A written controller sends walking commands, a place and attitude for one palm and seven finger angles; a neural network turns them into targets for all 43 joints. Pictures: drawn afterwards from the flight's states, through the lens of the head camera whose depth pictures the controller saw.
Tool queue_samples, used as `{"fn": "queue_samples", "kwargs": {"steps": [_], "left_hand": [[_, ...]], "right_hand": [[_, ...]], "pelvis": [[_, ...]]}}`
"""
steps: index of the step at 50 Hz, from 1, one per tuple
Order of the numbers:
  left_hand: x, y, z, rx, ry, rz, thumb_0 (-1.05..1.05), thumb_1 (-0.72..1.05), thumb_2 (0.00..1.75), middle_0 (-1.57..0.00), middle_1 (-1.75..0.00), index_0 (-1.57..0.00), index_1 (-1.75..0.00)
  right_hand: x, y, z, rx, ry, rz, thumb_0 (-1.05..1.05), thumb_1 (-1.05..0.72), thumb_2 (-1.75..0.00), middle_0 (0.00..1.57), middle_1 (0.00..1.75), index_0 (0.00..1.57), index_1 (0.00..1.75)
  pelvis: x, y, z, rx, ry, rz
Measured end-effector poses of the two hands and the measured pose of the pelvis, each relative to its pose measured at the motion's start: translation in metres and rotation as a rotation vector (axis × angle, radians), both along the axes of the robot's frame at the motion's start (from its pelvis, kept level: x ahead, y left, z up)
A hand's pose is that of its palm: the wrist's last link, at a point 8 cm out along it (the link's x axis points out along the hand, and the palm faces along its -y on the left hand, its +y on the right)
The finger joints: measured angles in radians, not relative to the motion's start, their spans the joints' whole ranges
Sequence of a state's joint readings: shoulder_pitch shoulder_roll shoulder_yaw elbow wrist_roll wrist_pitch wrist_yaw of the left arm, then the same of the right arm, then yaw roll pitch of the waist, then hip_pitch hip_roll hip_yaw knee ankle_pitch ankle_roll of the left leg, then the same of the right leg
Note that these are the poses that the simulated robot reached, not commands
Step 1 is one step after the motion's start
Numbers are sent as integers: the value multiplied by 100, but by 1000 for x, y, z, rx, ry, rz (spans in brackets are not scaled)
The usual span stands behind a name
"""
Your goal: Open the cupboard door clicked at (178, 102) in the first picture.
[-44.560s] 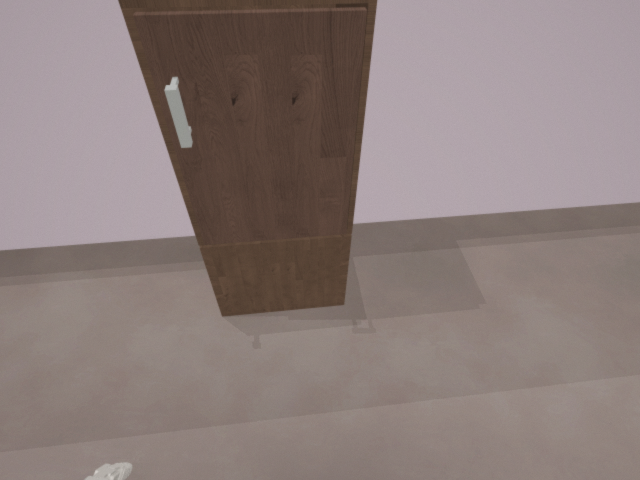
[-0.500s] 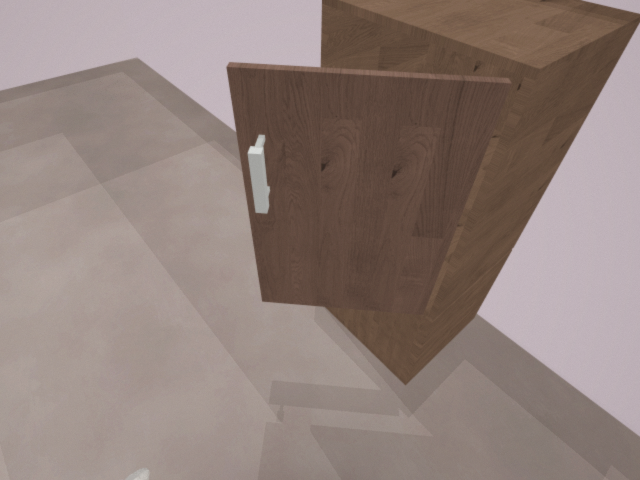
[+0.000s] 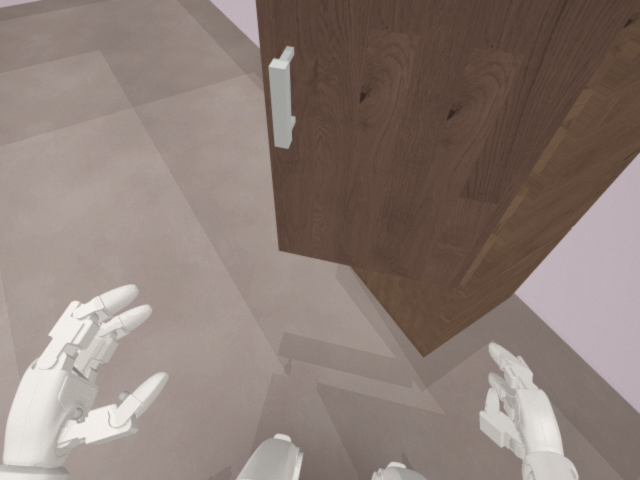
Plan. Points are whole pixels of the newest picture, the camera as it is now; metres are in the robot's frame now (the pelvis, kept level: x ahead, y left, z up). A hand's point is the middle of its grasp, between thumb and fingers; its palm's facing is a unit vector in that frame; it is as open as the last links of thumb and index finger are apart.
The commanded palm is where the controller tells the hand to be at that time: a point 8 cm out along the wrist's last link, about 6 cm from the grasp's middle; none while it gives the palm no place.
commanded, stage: raise the hand with hooked fingers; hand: left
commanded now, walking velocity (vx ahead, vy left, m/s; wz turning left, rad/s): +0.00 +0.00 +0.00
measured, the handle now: (285, 98) +0.57 +0.14 +0.15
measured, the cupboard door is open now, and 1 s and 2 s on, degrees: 44 44 44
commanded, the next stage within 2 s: move the hooked fingers beside the handle in 1.48 s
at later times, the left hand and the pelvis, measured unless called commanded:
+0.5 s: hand (132, 310) +0.25 +0.24 +0.09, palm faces -0.13 -0.99 -0.06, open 12.7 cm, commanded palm +0.24 +0.31 +0.13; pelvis +0.02 +0.02 +0.03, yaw -2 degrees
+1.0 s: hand (73, 204) +0.32 +0.30 +0.18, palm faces -0.02 -1.00 -0.06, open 14.0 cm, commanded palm +0.29 +0.34 +0.17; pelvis +0.02 +0.03 +0.05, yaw -2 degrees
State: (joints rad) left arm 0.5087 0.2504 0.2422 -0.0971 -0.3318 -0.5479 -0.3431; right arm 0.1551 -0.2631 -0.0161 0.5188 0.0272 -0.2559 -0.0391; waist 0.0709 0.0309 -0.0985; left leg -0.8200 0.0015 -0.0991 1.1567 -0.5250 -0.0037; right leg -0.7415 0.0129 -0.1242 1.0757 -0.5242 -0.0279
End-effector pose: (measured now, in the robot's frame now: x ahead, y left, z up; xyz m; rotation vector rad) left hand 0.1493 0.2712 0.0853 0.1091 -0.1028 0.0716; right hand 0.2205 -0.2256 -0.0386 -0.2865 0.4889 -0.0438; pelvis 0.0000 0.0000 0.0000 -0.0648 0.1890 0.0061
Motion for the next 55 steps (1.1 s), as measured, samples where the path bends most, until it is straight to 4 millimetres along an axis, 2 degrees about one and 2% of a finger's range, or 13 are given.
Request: {"fn": "queue_samples", "kwargs": {"steps": [3, 7, 10, 15, 17, 23, 25, 32, 39, 42, 49, 52, 55], "left_hand": [[37, -12, 2, 16, 8, -156, 1, 31, 65, -24, -68, -24, -68], [74, -12, -11, -22, 222, -268, 0, 21, 61, -25, -74, -25, -74], [82, 4, -1, -55, 265, -201, 0, 15, 58, -26, -78, -26, -79], [77, 29, 30, -41, 121, -60, 0, 3, 53, -26, -86, -26, -86], [76, 32, 31, -34, 100, -60, 0, -1, 51, -26, -89, -26, -89], [86, 25, 8, -56, 200, -175, 0, -16, 45, -27, -98, -27, -98], [92, 27, 14, -44, 184, -190, 0, -20, 43, -28, -101, -28, -101], [109, 54, 64, -26, 4, -110, -1, -37, 36, -29, -111, -29, -112], [122, 66, 56, -55, 179, -117, -1, -46, 32, -30, -117, -30, -118], [126, 65, 62, -45, 161, -121, -1, -48, 31, -30, -118, -30, -119], [146, 78, 95, -42, 29, -97, -2, -49, 30, -30, -119, -30, -120], [156, 82, 94, -61, 87, -100, -1, -50, 30, -30, -119, -30, -120], [162, 76, 84, -65, 159, -127, -1, -50, 30, -30, -120, -30, -120]], "right_hand": [[-11, 11, -20, 60, 58, -25, 1, -91, -90, 20, 30, 20, 30], [-38, 13, -28, 119, 138, -118, 1, -90, -90, 21, 30, 20, 30], [-58, 5, -21, 119, 171, -190, 2, -90, -90, 21, 30, 20, 30], [-76, -13, -9, 52, 199, -231, 2, -90, -90, 21, 30, 20, 30], [-76, -19, -6, 21, 201, -223, 2, -90, -90, 21, 30, 20, 30], [-65, -23, 9, -36, 151, -210, 2, -91, -90, 20, 30, 20, 30], [-60, -19, 16, -38, 121, -207, 2, -91, -90, 20, 30, 20, 30], [-42, 7, 33, 13, 47, -161, 1, -91, -90, 20, 30, 20, 30], [-39, 24, 31, 54, 60, -125, 1, -90, -90, 21, 30, 20, 30], [-43, 25, 29, 47, 79, -123, 1, -90, -90, 21, 30, 20, 30], [-56, 15, 28, 24, 133, -149, 1, -90, -90, 21, 30, 20, 30], [-61, 6, 27, 18, 149, -171, 1, -90, -90, 21, 30, 20, 30], [-65, -2, 27, 14, 155, -190, 1, -90, -90, 21, 30, 20, 30]], "pelvis": [[0, 0, -1, 3, 17, -10], [5, 0, 8, 21, 19, -36], [13, 3, 18, 31, 15, -55], [21, 9, 28, 31, 9, -53], [21, 12, 28, 27, 9, -45], [17, 21, 29, 21, -9, -41], [17, 22, 31, 20, -21, -43], [18, 26, 40, 13, -61, -37], [17, 31, 47, 17, -81, -33], [16, 31, 49, 20, -89, -35], [17, 26, 54, 24, -104, -33], [18, 24, 55, 26, -101, -32], [19, 23, 56, 29, -94, -38]]}}
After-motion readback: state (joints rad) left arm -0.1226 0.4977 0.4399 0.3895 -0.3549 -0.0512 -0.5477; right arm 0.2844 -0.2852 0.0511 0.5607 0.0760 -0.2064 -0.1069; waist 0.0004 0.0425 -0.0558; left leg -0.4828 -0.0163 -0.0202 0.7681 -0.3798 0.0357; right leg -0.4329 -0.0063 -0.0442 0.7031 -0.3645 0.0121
